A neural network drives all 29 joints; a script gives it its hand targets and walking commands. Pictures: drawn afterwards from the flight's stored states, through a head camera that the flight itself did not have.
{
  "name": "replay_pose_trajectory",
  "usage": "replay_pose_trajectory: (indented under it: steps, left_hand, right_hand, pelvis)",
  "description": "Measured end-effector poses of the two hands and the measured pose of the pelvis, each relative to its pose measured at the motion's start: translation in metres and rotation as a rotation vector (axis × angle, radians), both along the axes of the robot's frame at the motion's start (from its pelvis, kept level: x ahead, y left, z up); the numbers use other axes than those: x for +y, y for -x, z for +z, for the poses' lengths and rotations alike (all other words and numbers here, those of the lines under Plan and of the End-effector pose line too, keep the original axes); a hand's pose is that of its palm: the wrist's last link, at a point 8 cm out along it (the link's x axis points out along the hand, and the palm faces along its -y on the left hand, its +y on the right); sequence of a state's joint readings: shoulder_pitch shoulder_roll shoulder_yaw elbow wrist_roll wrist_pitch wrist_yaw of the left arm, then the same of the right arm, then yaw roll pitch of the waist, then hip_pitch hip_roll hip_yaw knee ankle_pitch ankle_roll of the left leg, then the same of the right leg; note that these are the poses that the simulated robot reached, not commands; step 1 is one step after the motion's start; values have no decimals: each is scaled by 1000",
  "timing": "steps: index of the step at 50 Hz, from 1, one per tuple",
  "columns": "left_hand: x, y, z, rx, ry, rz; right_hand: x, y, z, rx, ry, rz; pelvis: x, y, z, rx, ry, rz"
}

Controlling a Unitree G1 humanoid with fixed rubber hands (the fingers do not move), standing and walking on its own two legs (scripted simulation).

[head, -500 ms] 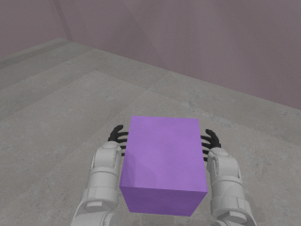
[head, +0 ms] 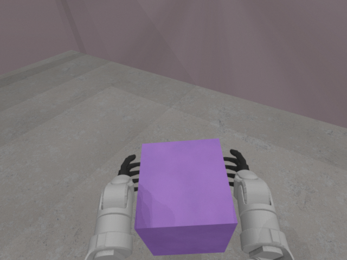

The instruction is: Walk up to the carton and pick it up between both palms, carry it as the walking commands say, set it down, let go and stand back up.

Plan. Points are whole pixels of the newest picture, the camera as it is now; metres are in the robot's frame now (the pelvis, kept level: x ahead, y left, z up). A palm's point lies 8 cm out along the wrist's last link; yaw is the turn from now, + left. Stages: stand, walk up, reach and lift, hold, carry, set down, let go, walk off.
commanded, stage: reach and lift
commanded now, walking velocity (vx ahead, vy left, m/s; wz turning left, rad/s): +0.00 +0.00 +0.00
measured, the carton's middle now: (184, 199) +0.30 -0.01 -0.03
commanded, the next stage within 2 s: hold in 0.74 s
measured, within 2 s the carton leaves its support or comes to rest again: neither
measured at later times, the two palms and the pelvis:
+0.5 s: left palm (127, 184) +0.30 +0.13 +0.05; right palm (244, 180) +0.30 -0.15 +0.05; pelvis +0.00 -0.01 +0.00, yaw +0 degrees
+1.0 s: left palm (124, 191) +0.28 +0.14 +0.05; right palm (244, 182) +0.28 -0.15 +0.06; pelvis -0.01 -0.01 +0.00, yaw +0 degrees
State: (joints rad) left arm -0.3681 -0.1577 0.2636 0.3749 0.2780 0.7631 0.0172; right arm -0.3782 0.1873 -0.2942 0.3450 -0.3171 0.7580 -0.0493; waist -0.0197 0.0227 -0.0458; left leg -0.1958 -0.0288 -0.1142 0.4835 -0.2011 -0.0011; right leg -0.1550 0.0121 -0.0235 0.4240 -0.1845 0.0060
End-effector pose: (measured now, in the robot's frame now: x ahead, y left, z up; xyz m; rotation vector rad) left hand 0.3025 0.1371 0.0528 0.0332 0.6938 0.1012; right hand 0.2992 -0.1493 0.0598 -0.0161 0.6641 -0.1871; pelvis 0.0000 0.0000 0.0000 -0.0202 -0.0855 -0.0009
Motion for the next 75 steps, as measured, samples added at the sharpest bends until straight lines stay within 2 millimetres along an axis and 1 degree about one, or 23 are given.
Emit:
replay_pose_trajectory:
  steps: [9, 21, 31, 41, 52, 70, 75]
  left_hand:
    - [-2, 8, 0, 1, -16, 2]
    - [-6, 5, -1, 3, -30, 2]
    - [-5, 3, 2, -18, -25, 0]
    - [-2, 16, -5, 3, -15, 9]
    - [-2, 23, -4, 2, -15, 11]
    - [-2, 22, -4, 9, -18, 14]
    - [-2, 22, 0, -23, -4, 18]
  right_hand:
    - [-2, 8, -4, 3, 1, 10]
    - [-6, 5, -8, 6, -10, 13]
    - [-5, 2, -1, -18, 0, 13]
    - [-2, 9, -1, -3, 6, 19]
    - [-1, 15, 1, -12, 7, 22]
    - [-1, 14, -1, -6, 9, 25]
    - [-1, 15, 6, -45, 0, 13]
  pelvis:
    - [-3, 7, -1, -17, -4, 0]
    - [-7, 4, -1, -19, -10, 0]
    - [-7, 3, -1, -18, -9, 0]
    - [-6, 8, -1, -24, -8, 0]
    - [-5, 14, -2, -32, -8, -1]
    - [-6, 13, -2, -30, -8, 0]
    - [-4, 19, -6, -10, -8, 0]
